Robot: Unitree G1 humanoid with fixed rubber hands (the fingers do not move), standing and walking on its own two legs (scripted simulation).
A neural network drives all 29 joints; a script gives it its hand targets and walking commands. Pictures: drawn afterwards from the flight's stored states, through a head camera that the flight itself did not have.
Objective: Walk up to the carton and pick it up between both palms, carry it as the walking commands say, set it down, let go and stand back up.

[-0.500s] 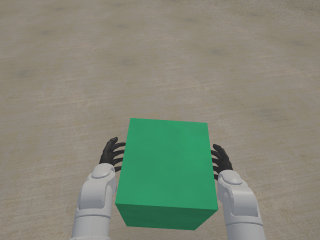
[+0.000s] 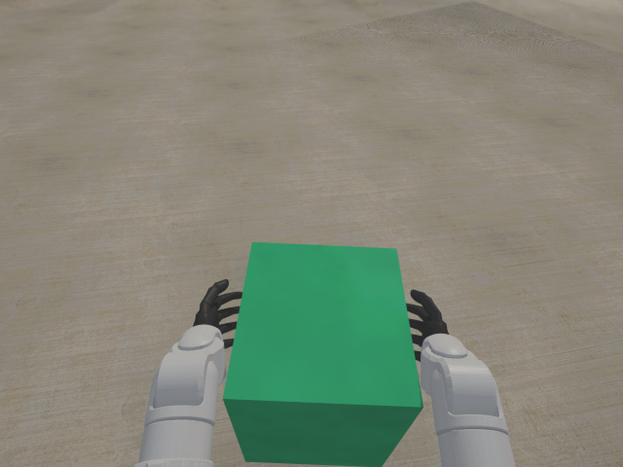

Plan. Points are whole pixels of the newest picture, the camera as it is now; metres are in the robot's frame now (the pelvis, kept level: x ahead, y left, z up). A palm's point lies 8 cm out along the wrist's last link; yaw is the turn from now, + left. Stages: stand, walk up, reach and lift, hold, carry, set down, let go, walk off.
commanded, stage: carry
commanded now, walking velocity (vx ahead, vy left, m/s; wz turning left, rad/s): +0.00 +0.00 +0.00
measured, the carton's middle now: (318, 358) +0.29 +0.01 -0.01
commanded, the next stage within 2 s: hold in 1.56 s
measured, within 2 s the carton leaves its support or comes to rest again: neither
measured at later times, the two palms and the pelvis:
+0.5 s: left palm (224, 349) +0.26 +0.13 +0.04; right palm (448, 363) +0.26 -0.16 +0.03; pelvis -0.02 -0.02 +0.00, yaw +0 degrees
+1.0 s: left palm (244, 347) +0.27 +0.11 +0.04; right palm (465, 358) +0.27 -0.18 +0.03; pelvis -0.01 -0.04 +0.00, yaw +0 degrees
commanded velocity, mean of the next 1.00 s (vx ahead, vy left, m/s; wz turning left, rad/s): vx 0.00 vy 0.00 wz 0.00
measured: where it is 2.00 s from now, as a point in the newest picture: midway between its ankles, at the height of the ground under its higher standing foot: outside the picture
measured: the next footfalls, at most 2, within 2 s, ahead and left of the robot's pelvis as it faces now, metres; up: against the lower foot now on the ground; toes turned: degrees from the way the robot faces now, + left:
none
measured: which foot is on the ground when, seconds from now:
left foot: down 0.00-1.00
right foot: down 0.00-1.00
